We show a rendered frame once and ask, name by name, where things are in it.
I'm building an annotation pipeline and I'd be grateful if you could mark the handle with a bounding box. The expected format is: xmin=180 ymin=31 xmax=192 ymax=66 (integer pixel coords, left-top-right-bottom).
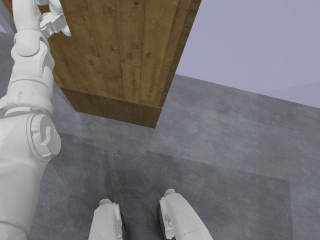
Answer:
xmin=0 ymin=0 xmax=17 ymax=36

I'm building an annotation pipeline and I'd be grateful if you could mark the robot left forearm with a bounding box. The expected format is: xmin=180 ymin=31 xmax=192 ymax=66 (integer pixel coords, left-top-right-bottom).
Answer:
xmin=0 ymin=29 xmax=55 ymax=121

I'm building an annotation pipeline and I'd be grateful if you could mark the left robot upper arm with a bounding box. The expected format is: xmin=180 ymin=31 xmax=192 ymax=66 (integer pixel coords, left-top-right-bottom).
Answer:
xmin=0 ymin=112 xmax=61 ymax=240

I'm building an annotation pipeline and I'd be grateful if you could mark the right robot foot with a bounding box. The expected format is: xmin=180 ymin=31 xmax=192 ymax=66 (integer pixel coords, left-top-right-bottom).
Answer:
xmin=157 ymin=204 xmax=176 ymax=240

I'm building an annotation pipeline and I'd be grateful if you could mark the cupboard door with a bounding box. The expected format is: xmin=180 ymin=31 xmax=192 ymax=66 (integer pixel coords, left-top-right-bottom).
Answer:
xmin=1 ymin=0 xmax=191 ymax=108

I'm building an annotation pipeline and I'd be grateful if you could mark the left robot thigh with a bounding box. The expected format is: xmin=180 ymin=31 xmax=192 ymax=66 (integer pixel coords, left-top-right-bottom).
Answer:
xmin=88 ymin=202 xmax=122 ymax=240

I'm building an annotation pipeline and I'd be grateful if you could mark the robot left hand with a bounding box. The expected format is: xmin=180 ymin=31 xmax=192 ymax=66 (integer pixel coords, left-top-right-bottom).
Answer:
xmin=12 ymin=0 xmax=72 ymax=41

